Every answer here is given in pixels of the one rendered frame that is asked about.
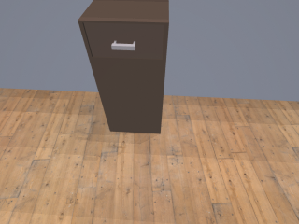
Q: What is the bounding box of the cabinet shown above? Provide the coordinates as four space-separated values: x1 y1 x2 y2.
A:
78 0 169 134

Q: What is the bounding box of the handle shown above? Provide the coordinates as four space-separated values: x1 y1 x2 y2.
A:
111 40 135 50

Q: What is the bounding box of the drawer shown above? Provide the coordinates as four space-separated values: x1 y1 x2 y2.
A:
84 22 164 59

